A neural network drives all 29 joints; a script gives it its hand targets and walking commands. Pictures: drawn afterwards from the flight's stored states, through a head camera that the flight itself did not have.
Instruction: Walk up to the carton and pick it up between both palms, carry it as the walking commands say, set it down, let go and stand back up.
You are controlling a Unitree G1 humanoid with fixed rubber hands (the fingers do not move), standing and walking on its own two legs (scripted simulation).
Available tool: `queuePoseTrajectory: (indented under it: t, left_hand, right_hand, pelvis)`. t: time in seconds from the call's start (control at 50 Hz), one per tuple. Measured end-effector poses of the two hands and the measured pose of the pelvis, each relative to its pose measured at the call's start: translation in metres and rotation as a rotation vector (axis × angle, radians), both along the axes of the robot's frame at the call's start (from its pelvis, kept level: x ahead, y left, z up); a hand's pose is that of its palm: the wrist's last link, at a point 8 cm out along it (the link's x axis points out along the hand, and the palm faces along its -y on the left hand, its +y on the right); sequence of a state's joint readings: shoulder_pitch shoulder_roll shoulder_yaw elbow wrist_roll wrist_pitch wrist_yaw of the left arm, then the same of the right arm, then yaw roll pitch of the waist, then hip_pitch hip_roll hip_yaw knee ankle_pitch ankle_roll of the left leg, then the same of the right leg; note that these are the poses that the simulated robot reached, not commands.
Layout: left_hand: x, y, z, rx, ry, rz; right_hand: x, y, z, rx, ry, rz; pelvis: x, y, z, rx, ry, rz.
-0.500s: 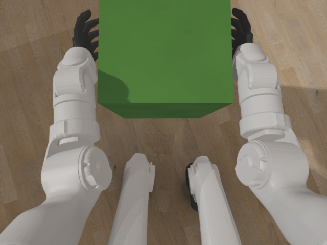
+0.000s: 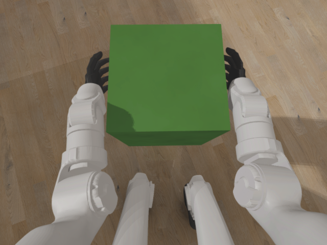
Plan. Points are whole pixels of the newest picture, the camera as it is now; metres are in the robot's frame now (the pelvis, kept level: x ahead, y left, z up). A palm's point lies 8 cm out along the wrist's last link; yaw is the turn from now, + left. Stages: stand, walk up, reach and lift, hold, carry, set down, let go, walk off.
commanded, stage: reach and lift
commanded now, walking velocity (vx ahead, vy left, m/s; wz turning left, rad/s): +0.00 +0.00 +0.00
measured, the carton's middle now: (165, 97) +0.47 +0.03 -0.11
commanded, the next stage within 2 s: none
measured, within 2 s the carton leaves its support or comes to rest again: neither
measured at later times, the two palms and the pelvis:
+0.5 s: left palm (86, 83) +0.44 +0.19 +0.03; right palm (255, 78) +0.46 -0.14 +0.03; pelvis +0.01 +0.00 +0.06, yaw +0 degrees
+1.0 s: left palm (73, 82) +0.41 +0.18 +0.10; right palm (283, 79) +0.43 -0.15 +0.10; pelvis +0.04 +0.00 +0.12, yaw +1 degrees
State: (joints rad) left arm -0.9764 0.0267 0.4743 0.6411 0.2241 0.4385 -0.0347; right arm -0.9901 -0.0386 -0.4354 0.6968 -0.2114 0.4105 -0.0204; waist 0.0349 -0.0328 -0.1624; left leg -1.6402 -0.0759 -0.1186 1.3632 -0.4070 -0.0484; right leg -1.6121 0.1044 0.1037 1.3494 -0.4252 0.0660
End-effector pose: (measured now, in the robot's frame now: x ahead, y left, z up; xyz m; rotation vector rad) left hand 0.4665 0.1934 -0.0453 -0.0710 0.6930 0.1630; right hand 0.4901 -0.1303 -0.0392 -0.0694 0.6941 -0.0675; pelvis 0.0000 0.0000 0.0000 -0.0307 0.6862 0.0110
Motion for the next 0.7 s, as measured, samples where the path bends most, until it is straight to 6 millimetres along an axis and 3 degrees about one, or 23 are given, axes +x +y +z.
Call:
queuePoseTrajectory:
  t: [0.28, 0.7]
  left_hand:
    - [-0.020, -0.002, 0.046, 0.001, 0.012, -0.001]
    - [-0.035, -0.009, 0.094, -0.012, 0.016, -0.013]
  right_hand:
    - [-0.020, -0.002, 0.044, 0.003, 0.013, 0.006]
    - [-0.037, -0.010, 0.095, -0.015, 0.016, 0.010]
  pelvis:
    - [0.009, -0.001, 0.039, 0.005, -0.056, 0.004]
    - [0.022, -0.003, 0.088, 0.011, -0.152, 0.001]
